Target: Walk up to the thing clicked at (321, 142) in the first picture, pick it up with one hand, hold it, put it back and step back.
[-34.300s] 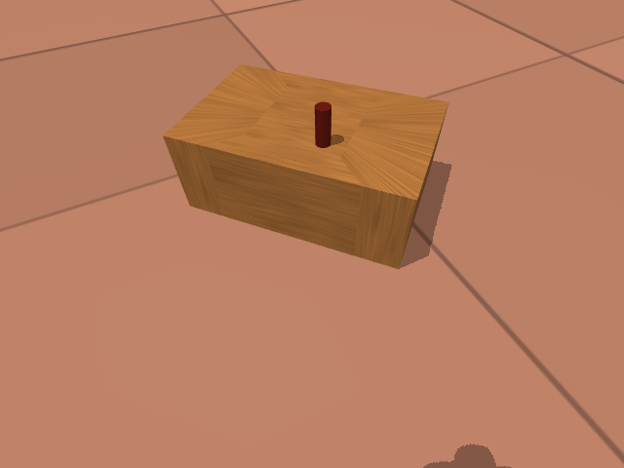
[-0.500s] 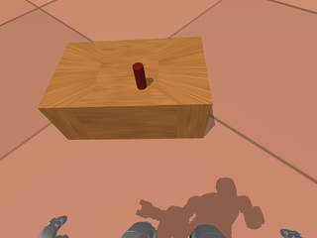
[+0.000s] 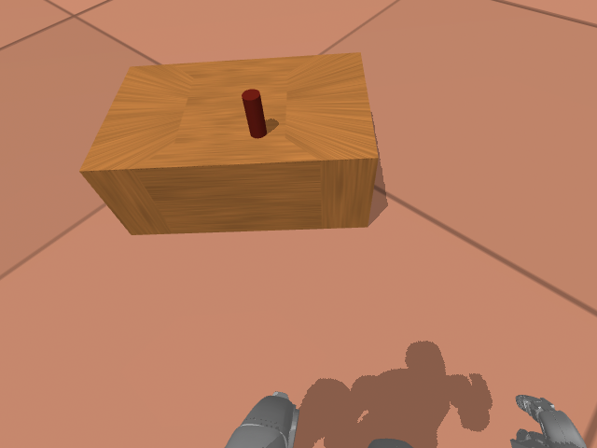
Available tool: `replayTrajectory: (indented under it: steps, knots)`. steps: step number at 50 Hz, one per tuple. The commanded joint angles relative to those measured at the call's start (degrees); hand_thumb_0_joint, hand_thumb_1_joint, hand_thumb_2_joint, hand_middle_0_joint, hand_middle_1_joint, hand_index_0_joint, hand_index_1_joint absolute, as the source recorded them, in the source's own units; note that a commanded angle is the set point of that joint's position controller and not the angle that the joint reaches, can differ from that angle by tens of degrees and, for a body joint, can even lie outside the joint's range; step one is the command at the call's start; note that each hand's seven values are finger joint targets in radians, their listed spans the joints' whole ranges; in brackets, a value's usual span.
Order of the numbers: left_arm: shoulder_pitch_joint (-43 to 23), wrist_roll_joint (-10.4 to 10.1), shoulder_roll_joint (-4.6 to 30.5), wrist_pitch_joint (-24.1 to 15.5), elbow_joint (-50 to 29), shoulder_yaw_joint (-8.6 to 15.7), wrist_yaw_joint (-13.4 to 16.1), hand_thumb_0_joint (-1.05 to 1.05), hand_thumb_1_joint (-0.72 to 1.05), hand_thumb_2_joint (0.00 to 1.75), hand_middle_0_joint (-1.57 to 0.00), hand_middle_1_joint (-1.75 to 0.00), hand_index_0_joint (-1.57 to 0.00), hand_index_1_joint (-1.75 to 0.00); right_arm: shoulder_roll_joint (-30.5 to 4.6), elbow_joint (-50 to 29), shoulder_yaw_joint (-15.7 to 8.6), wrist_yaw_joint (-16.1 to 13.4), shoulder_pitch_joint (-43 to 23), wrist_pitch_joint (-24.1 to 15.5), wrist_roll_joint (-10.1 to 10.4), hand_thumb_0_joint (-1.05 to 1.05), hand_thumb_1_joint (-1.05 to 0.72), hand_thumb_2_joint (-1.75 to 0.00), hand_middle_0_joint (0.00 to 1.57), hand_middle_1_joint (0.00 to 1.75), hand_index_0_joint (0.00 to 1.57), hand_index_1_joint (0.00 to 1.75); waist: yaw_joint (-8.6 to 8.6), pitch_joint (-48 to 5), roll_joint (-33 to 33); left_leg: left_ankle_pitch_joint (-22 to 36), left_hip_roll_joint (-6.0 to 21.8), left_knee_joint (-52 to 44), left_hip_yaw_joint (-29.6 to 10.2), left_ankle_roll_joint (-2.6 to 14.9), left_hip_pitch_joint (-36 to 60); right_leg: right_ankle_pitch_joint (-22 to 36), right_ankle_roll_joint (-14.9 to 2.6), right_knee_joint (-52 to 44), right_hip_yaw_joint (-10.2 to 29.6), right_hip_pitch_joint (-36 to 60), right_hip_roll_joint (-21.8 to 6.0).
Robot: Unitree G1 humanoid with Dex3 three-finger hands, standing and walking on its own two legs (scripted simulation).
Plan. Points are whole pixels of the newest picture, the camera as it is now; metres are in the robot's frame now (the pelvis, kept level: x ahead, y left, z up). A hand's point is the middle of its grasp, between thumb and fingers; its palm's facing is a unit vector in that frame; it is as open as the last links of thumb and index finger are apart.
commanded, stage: step back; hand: left
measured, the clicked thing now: (254, 114) +1.08 +0.24 -0.29
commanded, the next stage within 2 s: stand in 1.10 s
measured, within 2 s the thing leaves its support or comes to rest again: neither
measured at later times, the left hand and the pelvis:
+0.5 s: hand out of the picture -0.06 +0.28 -0.14, palm faces +0.10 -0.91 -0.39, open 7.4 cm; pelvis -0.08 +0.00 +0.00, yaw +4 degrees
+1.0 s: hand out of the picture +0.03 +0.30 -0.14, palm faces +0.07 -0.92 -0.39, open 7.4 cm; pelvis -0.03 +0.02 +0.00, yaw +4 degrees
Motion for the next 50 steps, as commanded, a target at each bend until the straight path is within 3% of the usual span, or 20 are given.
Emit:
replayTrajectory:
  steps: [1,7,10,11,12,13,16,21,22,24,25,34,35,36,37,38,41,44,47,50]
  knots:
    - [-6.37,0.87,15.96,-2.74,-6.68,4.82,1.84,0.0,0.9,0.9,-0.2,-0.3,-0.2,-0.3,-10.18,-2.55,-2.73,-0.52,3.64,-2.19,-0.27,0.0,-0.9,-0.9,0.2,0.3,0.2,0.3,-2.33,-8.46,-7.22,0.28,-1.23,12.46,-1.36,-0.68,2.9,22.16,-9.58,-11.38,9.59,-1.83,-14.07]
    - [0.4,0.9,17.5,-2.71,-4.4,5.58,1.15,0.0,0.9,0.9,-0.2,-0.3,-0.2,-0.3,-9.61,-1.72,-2.66,0.52,0.51,-3.58,-1.54,0.0,-0.9,-0.9,0.2,0.3,0.2,0.3,2.68,-8.84,-11.98,-5.7,3.08,-14.66,5.63,-0.75,4.24,-3.64,-9.94,-14.51,14.66,8.29,-16.19]
    - [-4.04,0.44,17.1,-2.05,-4.85,4.55,0.46,0.0,0.9,0.9,-0.2,-0.3,-0.2,-0.3,-8.85,3.14,-3.22,1.01,7.79,-4.47,-1.27,0.0,-0.9,-0.9,0.2,0.3,0.2,0.3,-2.08,-8.1,-12.29,4.58,2.64,-34.56,9.51,1.79,22.75,-8.95,-6.39,-13.35,10.71,-5.11,-13.96]
    - [-2.61,0.48,14.18,-1.84,-4.4,3.33,0.27,0.0,0.9,0.9,-0.2,-0.3,-0.2,-0.3,-9.92,4.7,-3.85,0.91,9.42,-4.92,-1.62,0.0,-0.9,-0.9,0.2,0.3,0.2,0.3,-2.83,-8.51,-5.86,3.56,3.69,-36.61,5.23,2.57,27.76,-11.87,-4.36,-8.37,7.68,-10.42,-10.92]
    - [-2.08,-0.38,10.35,-1.94,-4.8,2.14,-0.05,0.0,0.9,0.9,-0.2,-0.3,-0.2,-0.3,-14.07,3.99,-4.31,0.81,8.42,-5.31,-2.46,0.0,-0.9,-0.9,0.2,0.3,0.2,0.3,-3.1,-8.07,8.04,-15.15,16.02,-42.73,-17.32,7.1,27.55,-13.85,0.13,0.84,2.48,-20.39,-4.43]
    - [-5.85,-0.65,14.42,-2.03,-3.56,3.63,0.25,0.0,0.9,0.9,-0.2,-0.3,-0.2,-0.3,-18.04,2.81,-4.4,1.12,4.53,-5.4,-1.8,0.0,-0.9,-0.9,0.2,0.3,0.2,0.3,-4.3,-4.7,8.71,-28.79,24.37,-48.12,-25.76,14.22,11.03,-13.99,1.36,10.87,-0.47,-13.68,-2.3]
    - [-2.76,-1.13,13.09,-2.68,-0.89,3.44,-0.97,0.0,0.9,0.9,-0.2,-0.3,-0.2,-0.3,-12.27,2.15,-2.49,0.8,-1.63,-6.76,-2.32,0.0,-0.9,-0.9,0.2,0.3,0.2,0.3,-0.57,-2.5,3.33,-11.89,17.31,-43.72,-11.07,10.54,10.56,-4.42,0.71,10.91,2.07,-8.17,-2.83]
    - [2.4,-0.34,11.49,-4.11,2.66,3.62,-0.91,0.0,0.9,0.9,-0.2,-0.3,-0.2,-0.3,-10.89,2.81,-2.61,1.62,-1.33,-5.14,-2.05,0.0,-0.9,-0.9,0.2,0.3,0.2,0.3,0.33,-5.12,6.74,-9.11,12.5,-35.61,-1.14,6.63,7.83,1.69,0.27,-14.0,-3.31,8.78,0.64]
    - [3.09,0.24,12.62,-4.55,3.17,4.04,-0.43,0.0,0.9,0.9,-0.2,-0.3,-0.2,-0.3,-8.69,2.88,-2.05,1.49,0.75,-4.89,-1.76,0.0,-0.9,-0.9,0.2,0.3,0.2,0.3,0.52,-6.06,2.38,-6.03,10.56,-28.88,1.02,4.92,4.47,0.73,-0.51,-16.55,1.28,14.17,-0.67]
    - [2.92,0.98,20.87,-5.49,2.96,5.49,-0.03,0.0,0.9,0.9,-0.2,-0.3,-0.2,-0.3,-7.75,2.18,-2.14,0.99,-0.78,-4.77,-1.52,0.0,-0.9,-0.9,0.2,0.3,0.2,0.3,1.71,-2.34,-10.56,-7.42,3.14,-8.79,3.39,1.24,-0.32,-25.61,-9.71,-28.01,31.98,2.19,-20.97]
    - [-0.46,0.7,20.15,-5.72,1.15,5.51,0.02,0.0,0.9,0.9,-0.2,-0.3,-0.2,-0.3,-9.8,2.9,-2.68,1.11,1.44,-4.88,-1.36,0.0,-0.9,-0.9,0.2,0.3,0.2,0.3,0.18,-0.1,-6.29,-4.5,4.67,-6.5,-0.34,0.93,1.49,-25.98,-11.9,-27.77,32.16,-1.33,-22.2]
    - [-4.76,-0.02,13.96,-4.47,-0.19,2.38,-0.53,0.0,0.9,0.9,-0.2,-0.3,-0.2,-0.3,-7.98,6.74,-3.67,1.56,7.53,-6.44,-2.02,0.0,-0.9,-0.9,0.2,0.3,0.2,0.3,-3.82,-8.06,-6.62,8.44,3.53,-31.44,8.75,1.18,24.66,-1.99,-4.98,-12.63,7.13,-8.35,-10.69]
    - [-3.73,-0.23,11.3,-4.24,-0.24,1.5,-0.6,0.0,0.9,0.9,-0.2,-0.3,-0.2,-0.3,-9.42,6.72,-4.09,1.09,8.26,-6.81,-2.54,0.0,-0.9,-0.9,0.2,0.3,0.2,0.3,-4.43,-9.27,-0.75,6.25,8.44,-36.18,0.83,2.2,27.91,0.31,-3.3,-5.63,4.07,-12.14,-7.69]
    - [-3.6,-1.36,8.28,-3.91,-0.12,0.65,-0.68,0.0,0.9,0.9,-0.2,-0.3,-0.2,-0.3,-12.48,5.69,-4.02,0.8,6.05,-7.28,-2.61,0.0,-0.9,-0.9,0.2,0.3,0.2,0.3,-3.74,-8.77,8.41,-4.38,19.05,-44.11,-16.12,6.48,24.75,-4.03,0.11,2.78,-0.47,-15.05,-1.0]
    - [-3.81,-1.16,12.56,-3.59,1.2,2.04,-0.23,0.0,0.9,0.9,-0.2,-0.3,-0.2,-0.3,-14.77,5.02,-4.22,0.89,4.04,-7.41,-2.22,0.0,-0.9,-0.9,0.2,0.3,0.2,0.3,-3.78,-6.66,5.26,-8.85,23.37,-45.08,-19.67,11.69,16.86,-10.12,0.66,8.29,1.84,-10.66,-1.82]
    - [-3.04,-1.12,13.32,-3.62,1.52,2.13,-0.22,0.0,0.9,0.9,-0.2,-0.3,-0.2,-0.3,-14.11,4.62,-4.06,0.84,2.09,-7.5,-2.23,0.0,-0.9,-0.9,0.2,0.3,0.2,0.3,-2.75,-5.71,3.04,-5.29,22.74,-43.7,-17.06,12.54,15.12,-9.91,0.47,9.84,3.2,-8.93,-2.5]
    - [-1.09,-1.46,11.9,-4.36,3.2,1.85,-0.19,0.0,0.9,0.9,-0.2,-0.3,-0.2,-0.3,-12.05,4.93,-3.16,0.66,-0.11,-7.69,-2.09,0.0,-0.9,-0.9,0.2,0.3,0.2,0.3,-1.38,-6.87,7.97,15.8,18.38,-37.45,-5.92,9.38,17.82,-5.4,0.56,0.28,0.51,-5.2,-3.28]
    - [1.04,-0.94,11.74,-5.37,5.3,2.24,0.43,0.0,0.9,0.9,-0.2,-0.3,-0.2,-0.3,-8.79,5.17,-1.8,0.69,-1.59,-6.66,-0.41,0.0,-0.9,-0.9,0.2,0.3,0.2,0.3,0.36,-10.72,5.74,33.78,13.36,-27.62,2.44,4.07,14.93,15.66,0.26,-14.63,1.32,10.23,-2.51]
    - [-2.94,-0.86,17.99,-5.62,3.93,3.07,0.54,0.0,0.9,0.9,-0.2,-0.3,-0.2,-0.3,-7.19,5.96,-1.55,0.3,0.44,-6.29,-0.21,0.0,-0.9,-0.9,0.2,0.3,0.2,0.3,-1.91,-11.89,-6.01,9.91,7.11,-21.86,7.13,0.36,13.34,25.18,-8.81,-12.53,17.11,8.89,-16.35]
    - [-6.71,-1.2,14.93,-5.33,2.93,1.93,0.68,0.0,0.9,0.9,-0.2,-0.3,-0.2,-0.3,-8.3,8.08,-1.78,0.46,1.95,-6.9,-0.67,0.0,-0.9,-0.9,0.2,0.3,0.2,0.3,-3.1,-12.23,-5.51,23.98,9.48,-29.12,5.47,2.37,20.3,29.28,-4.1,-9.43,9.23,4.84,-11.47]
